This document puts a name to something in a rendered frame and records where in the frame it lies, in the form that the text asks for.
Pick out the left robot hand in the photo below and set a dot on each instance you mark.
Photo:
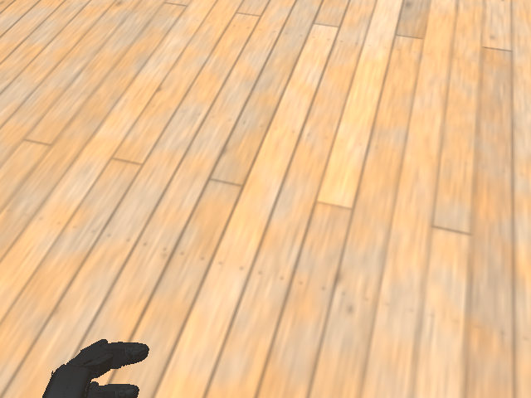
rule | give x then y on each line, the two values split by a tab
73	380

